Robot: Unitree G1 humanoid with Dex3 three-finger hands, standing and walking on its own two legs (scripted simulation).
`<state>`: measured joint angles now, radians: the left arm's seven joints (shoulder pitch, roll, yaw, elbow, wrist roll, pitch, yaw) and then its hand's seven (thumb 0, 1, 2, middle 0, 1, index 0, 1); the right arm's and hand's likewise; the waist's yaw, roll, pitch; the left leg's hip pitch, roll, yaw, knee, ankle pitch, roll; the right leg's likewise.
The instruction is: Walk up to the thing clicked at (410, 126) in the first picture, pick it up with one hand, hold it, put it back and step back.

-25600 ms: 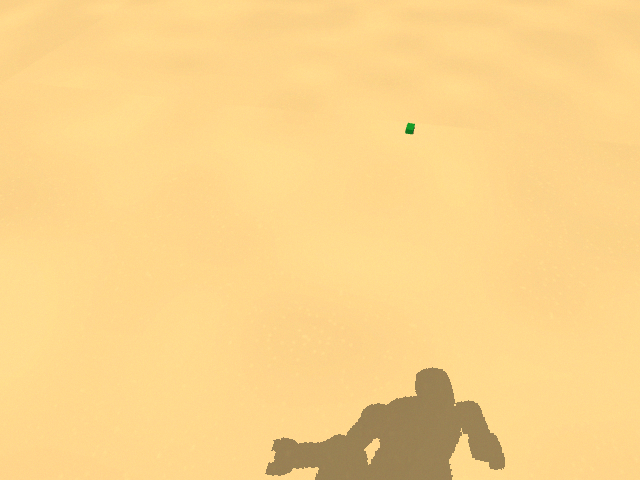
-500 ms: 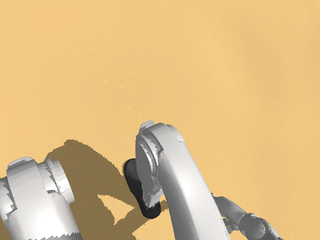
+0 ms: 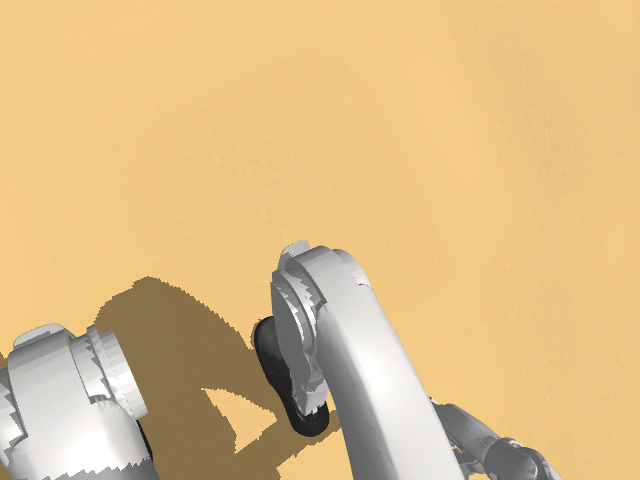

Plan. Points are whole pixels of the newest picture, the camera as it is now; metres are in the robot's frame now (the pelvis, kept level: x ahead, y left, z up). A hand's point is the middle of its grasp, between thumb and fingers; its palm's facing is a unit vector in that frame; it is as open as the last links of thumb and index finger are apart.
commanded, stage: close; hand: left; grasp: from above
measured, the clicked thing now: out of the picture +0.42 +0.32 -0.29
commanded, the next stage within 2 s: settle in 0.52 s
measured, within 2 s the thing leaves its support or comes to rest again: leaves its support in 0.96 s
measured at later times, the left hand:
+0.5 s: hand out of the picture +0.41 +0.32 -0.25, palm faces -0.39 -0.15 -0.91, open 7.2 cm
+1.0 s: hand out of the picture +0.41 +0.34 -0.24, palm faces -0.42 -0.18 -0.89, open 6.9 cm
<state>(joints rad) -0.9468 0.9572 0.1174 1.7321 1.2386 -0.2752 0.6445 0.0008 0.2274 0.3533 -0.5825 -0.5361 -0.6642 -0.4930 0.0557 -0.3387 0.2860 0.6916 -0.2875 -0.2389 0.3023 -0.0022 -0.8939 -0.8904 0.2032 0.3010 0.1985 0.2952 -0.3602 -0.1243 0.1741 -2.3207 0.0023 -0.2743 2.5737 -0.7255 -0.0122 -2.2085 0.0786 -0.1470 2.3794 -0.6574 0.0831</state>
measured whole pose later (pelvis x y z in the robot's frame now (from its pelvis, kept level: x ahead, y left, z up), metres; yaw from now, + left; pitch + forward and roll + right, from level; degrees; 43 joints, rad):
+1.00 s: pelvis +0.00 +0.00 +0.00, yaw +0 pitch +26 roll -14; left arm -0.87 0.93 0.18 1.60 1.26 -0.25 0.59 0.04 0.47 0.00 -1.02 -0.08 -1.05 -0.07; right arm 0.11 -0.33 0.25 0.71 -0.29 -0.23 0.29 0.00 -0.91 -0.90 0.20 0.30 0.20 0.30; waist -0.33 -0.11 0.13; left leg -2.33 -0.01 -0.27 2.57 -0.72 -0.02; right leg -2.22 0.07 -0.15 2.38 -0.66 0.07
